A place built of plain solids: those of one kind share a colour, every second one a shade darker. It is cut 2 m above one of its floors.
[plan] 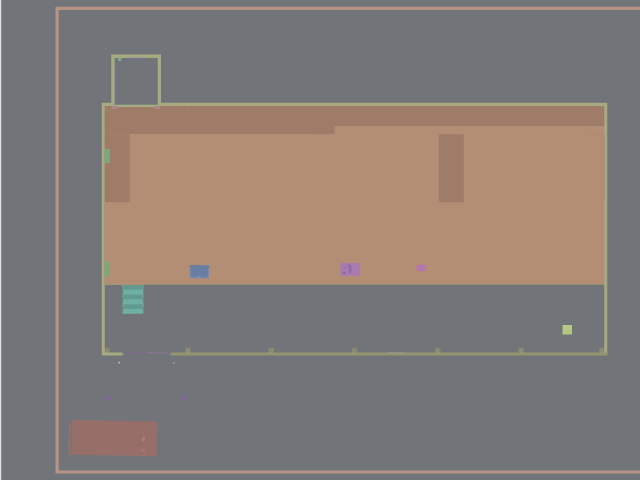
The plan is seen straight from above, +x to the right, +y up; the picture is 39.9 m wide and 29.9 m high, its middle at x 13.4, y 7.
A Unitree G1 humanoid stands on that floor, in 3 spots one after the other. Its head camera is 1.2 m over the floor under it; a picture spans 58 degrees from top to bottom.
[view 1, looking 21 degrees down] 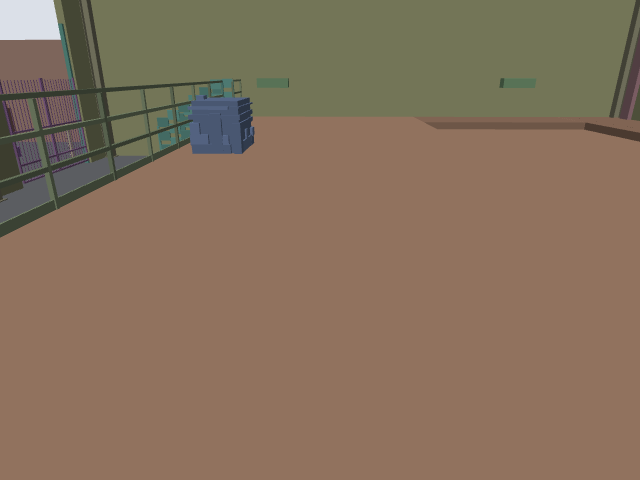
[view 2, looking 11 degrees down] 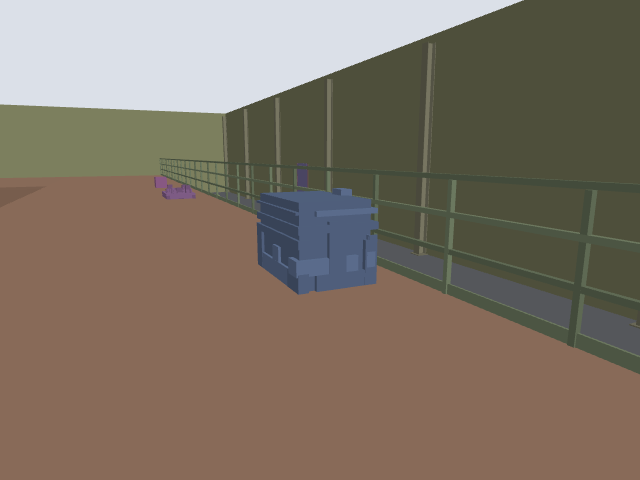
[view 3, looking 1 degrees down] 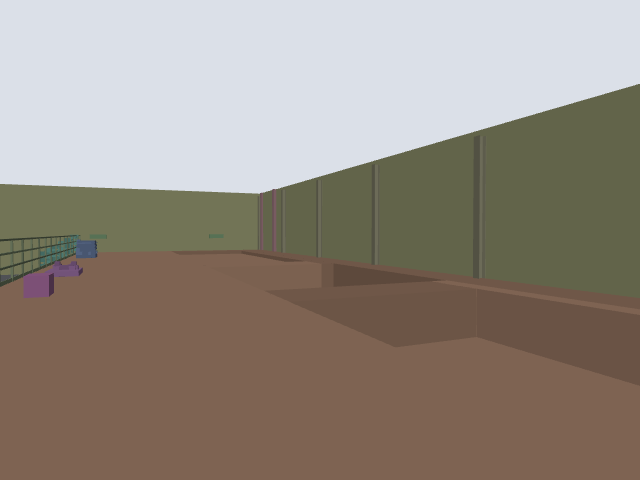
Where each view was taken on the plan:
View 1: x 13.45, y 6.80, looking -179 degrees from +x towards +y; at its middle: raised_floor_bank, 3.35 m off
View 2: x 1.90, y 6.80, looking -25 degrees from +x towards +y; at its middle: pallet_stack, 3.86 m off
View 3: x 29.40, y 6.80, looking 156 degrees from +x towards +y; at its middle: steel_column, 20.83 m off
